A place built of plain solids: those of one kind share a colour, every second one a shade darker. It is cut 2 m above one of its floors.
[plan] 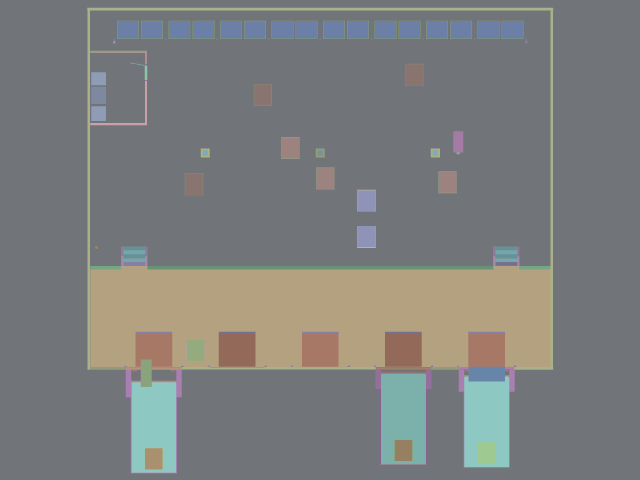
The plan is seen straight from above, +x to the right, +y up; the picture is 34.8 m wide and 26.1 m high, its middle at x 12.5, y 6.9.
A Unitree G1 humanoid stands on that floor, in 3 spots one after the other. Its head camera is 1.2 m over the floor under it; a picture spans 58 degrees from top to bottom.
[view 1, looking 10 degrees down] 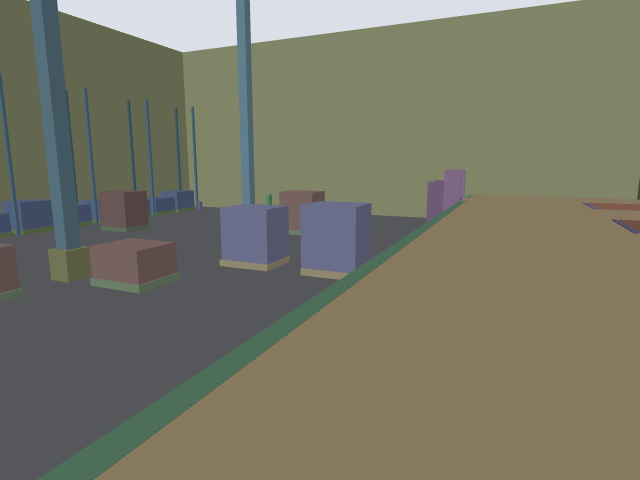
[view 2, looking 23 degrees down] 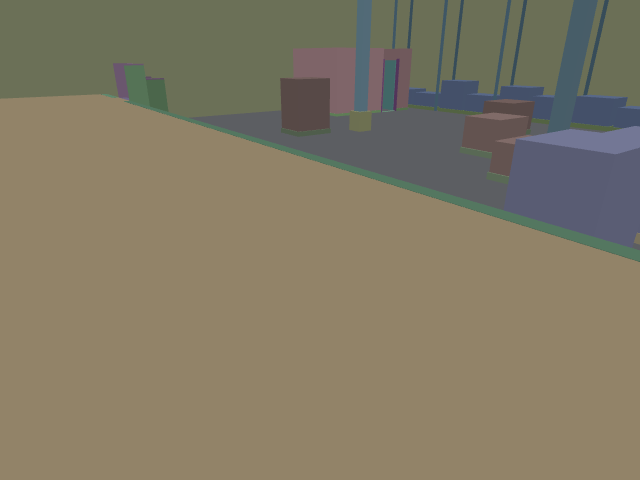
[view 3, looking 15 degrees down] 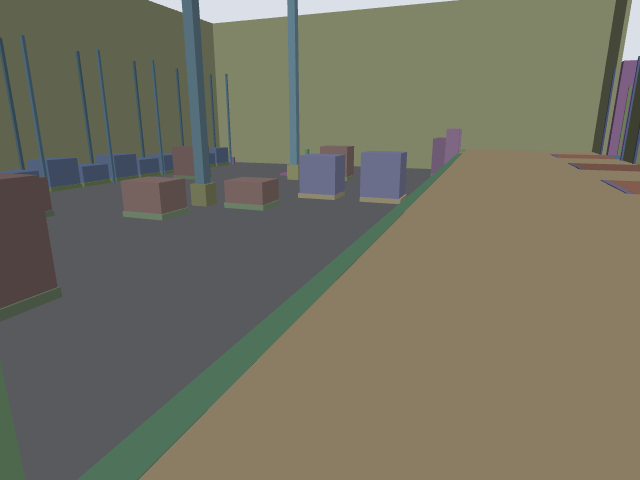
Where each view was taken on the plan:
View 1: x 7.01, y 3.89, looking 24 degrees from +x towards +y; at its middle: floor_pinch_load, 8.39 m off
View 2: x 17.04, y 2.20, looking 144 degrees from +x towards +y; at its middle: south_deck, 3.07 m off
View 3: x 2.40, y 4.25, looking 21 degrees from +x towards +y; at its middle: ground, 8.50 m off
